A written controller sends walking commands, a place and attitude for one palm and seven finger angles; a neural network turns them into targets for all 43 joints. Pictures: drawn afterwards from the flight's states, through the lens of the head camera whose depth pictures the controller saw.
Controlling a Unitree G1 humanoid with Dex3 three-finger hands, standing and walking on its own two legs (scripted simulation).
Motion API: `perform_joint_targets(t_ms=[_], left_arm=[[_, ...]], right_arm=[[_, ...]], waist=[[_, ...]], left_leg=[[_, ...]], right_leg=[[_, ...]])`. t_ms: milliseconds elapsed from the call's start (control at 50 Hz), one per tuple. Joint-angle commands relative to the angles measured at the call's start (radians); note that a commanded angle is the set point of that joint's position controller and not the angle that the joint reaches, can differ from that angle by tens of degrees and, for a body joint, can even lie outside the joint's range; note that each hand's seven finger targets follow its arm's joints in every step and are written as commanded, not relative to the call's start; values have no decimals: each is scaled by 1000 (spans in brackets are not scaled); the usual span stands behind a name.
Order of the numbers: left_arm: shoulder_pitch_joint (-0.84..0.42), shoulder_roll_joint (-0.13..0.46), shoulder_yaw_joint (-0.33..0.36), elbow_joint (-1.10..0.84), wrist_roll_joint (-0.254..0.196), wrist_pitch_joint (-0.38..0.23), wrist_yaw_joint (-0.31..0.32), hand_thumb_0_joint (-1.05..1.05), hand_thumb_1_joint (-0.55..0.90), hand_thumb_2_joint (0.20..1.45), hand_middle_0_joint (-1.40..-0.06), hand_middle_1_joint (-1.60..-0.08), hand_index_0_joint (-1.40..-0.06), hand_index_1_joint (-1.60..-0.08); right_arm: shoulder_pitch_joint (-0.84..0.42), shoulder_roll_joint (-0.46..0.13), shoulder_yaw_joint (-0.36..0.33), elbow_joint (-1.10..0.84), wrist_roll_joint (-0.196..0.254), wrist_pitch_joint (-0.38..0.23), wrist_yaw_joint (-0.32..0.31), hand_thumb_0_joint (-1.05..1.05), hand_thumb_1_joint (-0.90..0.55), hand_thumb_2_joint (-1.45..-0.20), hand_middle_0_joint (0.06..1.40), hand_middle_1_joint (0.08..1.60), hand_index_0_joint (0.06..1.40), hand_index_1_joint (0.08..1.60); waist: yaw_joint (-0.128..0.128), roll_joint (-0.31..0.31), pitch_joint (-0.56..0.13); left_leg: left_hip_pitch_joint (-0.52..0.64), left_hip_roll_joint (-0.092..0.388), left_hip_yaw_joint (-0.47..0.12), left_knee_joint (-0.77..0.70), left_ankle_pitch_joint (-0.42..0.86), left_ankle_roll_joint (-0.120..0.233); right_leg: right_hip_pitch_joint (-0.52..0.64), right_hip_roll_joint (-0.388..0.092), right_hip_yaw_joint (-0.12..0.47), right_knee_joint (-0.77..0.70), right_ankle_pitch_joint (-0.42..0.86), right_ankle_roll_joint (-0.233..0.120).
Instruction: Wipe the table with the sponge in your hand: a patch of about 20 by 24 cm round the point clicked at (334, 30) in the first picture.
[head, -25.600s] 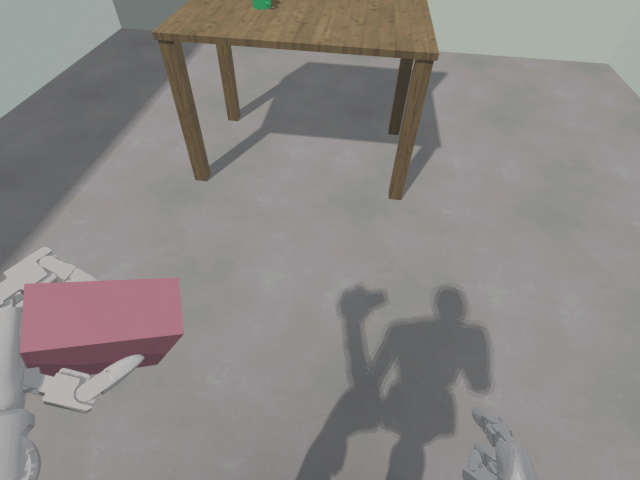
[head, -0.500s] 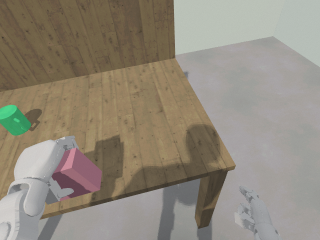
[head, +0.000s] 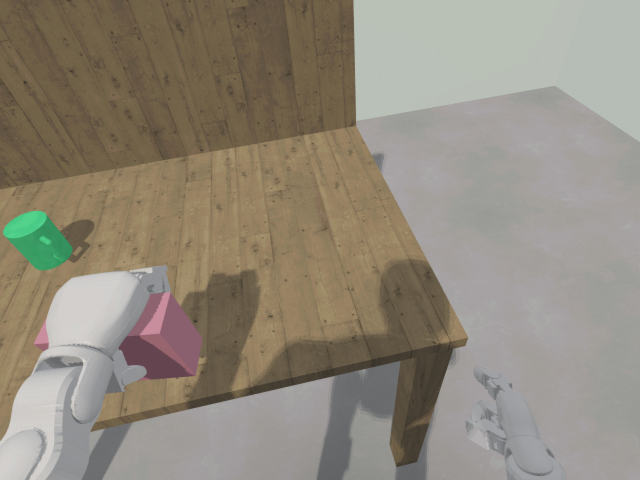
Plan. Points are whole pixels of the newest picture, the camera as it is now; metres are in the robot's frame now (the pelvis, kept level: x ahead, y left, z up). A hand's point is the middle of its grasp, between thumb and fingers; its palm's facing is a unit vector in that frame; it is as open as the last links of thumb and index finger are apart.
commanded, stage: turn the palm down, sponge in hand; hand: left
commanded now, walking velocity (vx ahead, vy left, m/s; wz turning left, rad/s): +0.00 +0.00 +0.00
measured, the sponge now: (134, 347) +0.22 +0.28 +0.07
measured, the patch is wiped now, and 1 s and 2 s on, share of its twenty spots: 0.00 0.00 0.00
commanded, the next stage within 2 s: move the sponge above the wiping area in 0.20 s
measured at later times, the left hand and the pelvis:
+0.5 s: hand (110, 305) +0.24 +0.30 +0.13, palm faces +0.11 -0.04 -0.99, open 9.4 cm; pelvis +0.01 -0.01 +0.00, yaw +0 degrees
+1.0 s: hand (103, 324) +0.23 +0.32 +0.09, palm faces +0.01 -0.10 -0.99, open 9.4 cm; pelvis +0.02 +0.01 +0.00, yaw +0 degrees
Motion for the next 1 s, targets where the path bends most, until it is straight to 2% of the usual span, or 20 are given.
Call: perform_joint_targets(t_ms=[0, 120, 180, 200, 280, 300, 380, 400, 480, 500, 520, 600, 620, 680, 700, 780, 800, 820, 900, 980], left_arm=[[-231, 193, 251, -83, -20, 57, 105, 0, 100, 1300, -1200, -1600, -1200, -1600], [-178, 89, 77, -89, -68, 156, 8, 0, 100, 1300, -1200, -1600, -1200, -1600], [-252, 187, 131, -181, -19, 131, -17, 0, 100, 1300, -1200, -1600, -1200, -1600], [-256, 186, 123, -207, 0, 105, -14, 0, 100, 1300, -1200, -1600, -1200, -1600], [-244, 361, 333, -259, 42, 8, 53, 0, 100, 1300, -1200, -1600, -1200, -1600], [-257, 284, 279, -230, 49, -2, 72, 0, 100, 1300, -1200, -1600, -1200, -1600], [-158, 252, 327, -70, -6, 46, 120, 0, 100, 1300, -1200, -1600, -1200, -1600], [-169, 187, 259, -55, -25, 70, 112, 0, 100, 1300, -1200, -1600, -1200, -1600], [-162, 173, 198, 28, -55, 162, 49, 0, 100, 1300, -1200, -1600, -1200, -1600], [-176, 124, 120, 6, -62, 169, 23, 0, 100, 1300, -1200, -1600, -1200, -1600], [-195, 174, 143, -14, -50, 163, 5, 0, 100, 1300, -1200, -1600, -1200, -1600], [-267, 206, 149, -168, -16, 58, -26, 0, 100, 1300, -1200, -1600, -1200, -1600], [-243, 272, 220, -173, 0, 16, -14, 0, 100, 1300, -1200, -1600, -1200, -1600], [-216, 321, 319, -220, 23, -62, 48, 0, 100, 1300, -1200, -1600, -1200, -1600], [-230, 293, 303, -181, 39, -70, 72, 0, 100, 1300, -1200, -1600, -1200, -1600], [-173, 274, 354, -38, 25, 1, 142, 0, 100, 1300, -1200, -1600, -1200, -1600], [-163, 211, 295, -41, 4, 27, 141, 0, 100, 1300, -1200, -1600, -1200, -1600], [-118, 222, 308, -44, -11, 52, 140, 0, 100, 1300, -1200, -1600, -1200, -1600], [-70, 74, 125, -48, -59, 135, 65, 0, 100, 1300, -1200, -1600, -1200, -1600], [-148, 134, 117, -141, -28, 111, 8, 0, 100, 1300, -1200, -1600, -1200, -1600]], right_arm=[[-209, -94, -38, -151, 12, -42, 7, 0, -900, -900, 200, 300, 200, 300], [-233, -108, -32, -183, 36, -53, 2, 0, -900, -900, 200, 300, 200, 300], [-273, -102, -21, -195, 23, -66, -6, 0, -900, -900, 200, 300, 200, 300], [-232, -98, -24, -200, 16, -74, -11, 0, -900, -900, 200, 300, 200, 300], [-216, -98, -34, -179, -7, -75, -17, 0, -900, -900, 200, 300, 200, 300], [-193, -84, -32, -181, -11, -75, -17, 0, -900, -900, 200, 300, 200, 300], [-199, -102, -51, -147, 13, -55, 3, 0, -900, -900, 200, 300, 200, 300], [-188, -108, -52, -150, 18, -49, 5, 0, -900, -900, 200, 300, 200, 300], [-252, -120, -32, -153, 38, -44, 0, 0, -900, -900, 200, 300, 200, 300], [-225, -123, -34, -169, 39, -45, -5, 0, -900, -900, 200, 300, 200, 300], [-205, -124, -31, -173, 37, -49, -7, 0, -900, -900, 200, 300, 200, 300], [-194, -101, -31, -197, 16, -84, -22, 0, -900, -900, 200, 300, 200, 300], [-160, -103, -38, -185, 5, -89, -23, 0, -900, -900, 200, 300, 200, 300], [-157, -98, -48, -169, -7, -90, -23, 0, -900, -900, 200, 300, 200, 300], [-127, -95, -50, -163, -14, -85, -25, 0, -900, -900, 200, 300, 200, 300], [-158, -108, -62, -134, 11, -52, 3, 0, -900, -900, 200, 300, 200, 300], [-137, -109, -68, -145, 14, -44, 8, 0, -900, -900, 200, 300, 200, 300], [-149, -111, -68, -152, 19, -43, 12, 0, -900, -900, 200, 300, 200, 300], [-199, -114, -49, -178, 35, -39, 19, 0, -900, -900, 200, 300, 200, 300], [-228, -105, -33, -194, 30, -49, 9, 0, -900, -900, 200, 300, 200, 300]], waist=[[-2, -15, -148], [-39, -62, -104], [-23, -76, -167], [-28, -67, -214], [16, -36, -259], [7, -36, -269], [17, -42, -164], [-2, -47, -166], [-18, -71, -83], [-40, -77, -101], [-36, -87, -141], [-40, -78, -261], [-26, -72, -286], [-1, -25, -306], [-9, -30, -295], [10, 12, -187], [0, -7, -210], [8, -19, -226], [-27, -54, -175], [-40, -89, -184]], left_leg=[[77, -24, -69, -43, 184, 23], [32, -36, -55, -58, 128, 34], [74, -47, -62, -46, 127, 44], [80, -45, -52, -33, 146, 48], [133, -45, -76, -15, 224, 42], [133, -45, -62, -6, 248, 43], [91, -32, -71, -24, 241, 25], [74, -25, -55, -26, 233, 27], [29, -39, -58, -44, 169, 28], [27, -37, -49, -38, 156, 36], [33, -41, -56, -36, 165, 39], [104, -48, -49, 6, 217, 61], [119, -46, -58, 13, 257, 58], [154, -36, -73, 21, 320, 48], [139, -36, -63, 27, 334, 46], [86, -24, -77, -1, 315, 21], [69, -16, -62, -4, 315, 23], [65, -18, -64, -4, 323, 19], [40, -20, -62, -24, 276, 28], [65, -28, -83, -22, 224, 41]], right_leg=[[-17, 0, 113, -100, 101, -44], [-10, -14, 119, -92, 100, -22], [-7, -5, 156, -94, 70, -26], [15, -15, 123, -78, 83, -20], [39, 5, 176, -81, 157, -47], [35, -3, 134, -71, 181, -44], [6, 6, 171, -82, 195, -54], [9, -6, 124, -77, 199, -39], [-20, -5, 147, -83, 154, -31], [-11, -15, 117, -77, 159, -19], [3, -18, 117, -68, 177, -17], [23, -16, 110, -50, 231, -14], [31, -13, 113, -45, 269, -20], [34, 5, 142, -40, 316, -41], [23, -2, 107, -37, 319, -38], [-9, 6, 143, -48, 271, -59], [9, -4, 95, -37, 278, -45], [25, -10, 105, -29, 291, -39], [18, -13, 70, -31, 275, -26], [-7, 2, 110, -42, 220, -29]])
